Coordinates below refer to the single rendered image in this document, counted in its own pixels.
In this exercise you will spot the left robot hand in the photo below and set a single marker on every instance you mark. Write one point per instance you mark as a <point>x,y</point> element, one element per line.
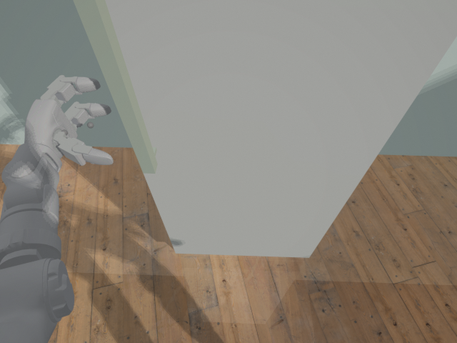
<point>46,120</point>

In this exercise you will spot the left robot upper arm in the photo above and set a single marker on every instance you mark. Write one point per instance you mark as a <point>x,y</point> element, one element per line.
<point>33,298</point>

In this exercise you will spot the handle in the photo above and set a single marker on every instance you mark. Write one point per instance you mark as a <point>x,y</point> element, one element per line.
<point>99,28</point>

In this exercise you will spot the robot left forearm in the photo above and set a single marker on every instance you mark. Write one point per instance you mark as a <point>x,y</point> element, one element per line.
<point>30,213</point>

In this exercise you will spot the fridge door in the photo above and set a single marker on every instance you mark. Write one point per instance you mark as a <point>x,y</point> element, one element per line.
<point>266,114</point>

